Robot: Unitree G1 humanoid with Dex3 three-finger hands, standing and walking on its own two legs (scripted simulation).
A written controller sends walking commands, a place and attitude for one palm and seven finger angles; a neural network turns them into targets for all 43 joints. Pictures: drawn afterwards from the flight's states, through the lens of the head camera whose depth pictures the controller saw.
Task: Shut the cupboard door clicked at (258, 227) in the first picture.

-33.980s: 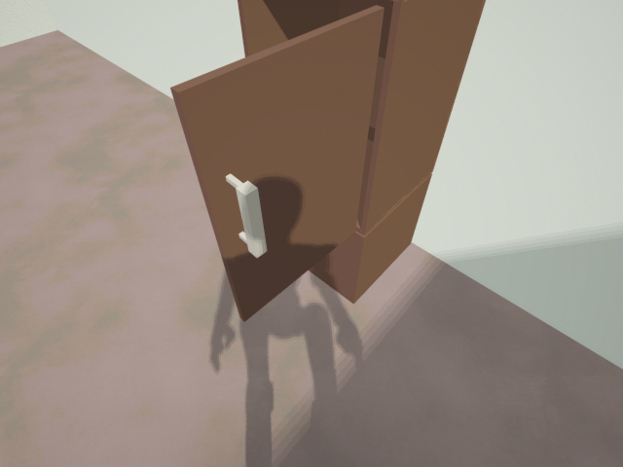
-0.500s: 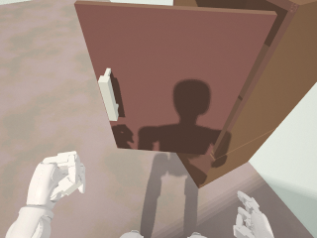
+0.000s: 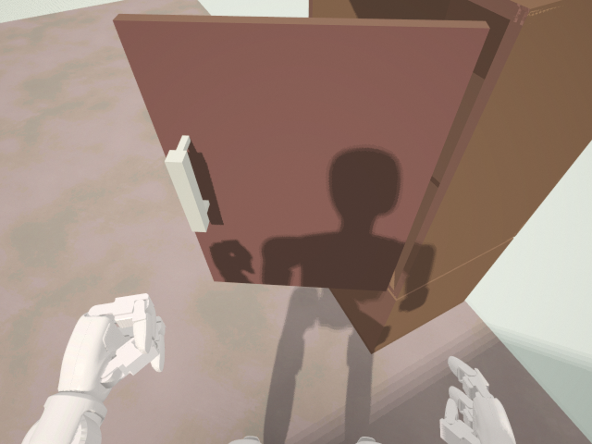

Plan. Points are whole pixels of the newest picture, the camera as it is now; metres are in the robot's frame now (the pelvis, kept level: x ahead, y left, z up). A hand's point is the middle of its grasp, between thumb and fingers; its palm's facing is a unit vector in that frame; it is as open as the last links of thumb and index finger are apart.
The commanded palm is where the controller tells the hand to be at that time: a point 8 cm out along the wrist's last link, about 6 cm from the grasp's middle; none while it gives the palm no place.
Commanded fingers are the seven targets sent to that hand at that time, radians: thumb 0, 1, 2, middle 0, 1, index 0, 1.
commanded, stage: bring the fist close to the handle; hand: left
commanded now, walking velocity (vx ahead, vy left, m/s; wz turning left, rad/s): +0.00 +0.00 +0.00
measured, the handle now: (193, 185) +0.47 +0.19 +0.07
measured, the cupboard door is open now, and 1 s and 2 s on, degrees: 59 59 54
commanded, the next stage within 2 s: push the door shut along its arc in 1.38 s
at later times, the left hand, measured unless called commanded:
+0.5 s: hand (177, 283) +0.30 +0.17 +0.07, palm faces +0.00 -1.00 -0.04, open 3.1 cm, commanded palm +0.28 +0.22 +0.07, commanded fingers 0.00 0.90 0.90 -1.30 -1.50 -1.30 -1.50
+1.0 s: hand (192, 240) +0.37 +0.17 +0.07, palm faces -0.02 -1.00 -0.01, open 3.1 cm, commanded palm +0.34 +0.22 +0.07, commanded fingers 0.00 0.90 0.90 -1.30 -1.50 -1.30 -1.50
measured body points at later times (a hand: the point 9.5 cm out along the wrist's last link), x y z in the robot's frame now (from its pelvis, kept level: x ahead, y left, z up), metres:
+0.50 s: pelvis +0.00 +0.00 +0.00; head +0.04 -0.01 +0.45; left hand +0.29 +0.23 +0.07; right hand +0.14 -0.24 -0.09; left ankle -0.01 +0.12 -0.68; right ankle +0.02 -0.11 -0.68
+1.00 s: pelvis +0.00 +0.01 +0.01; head +0.06 +0.00 +0.45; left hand +0.36 +0.23 +0.07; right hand +0.12 -0.25 -0.10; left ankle -0.01 +0.12 -0.68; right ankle +0.02 -0.11 -0.68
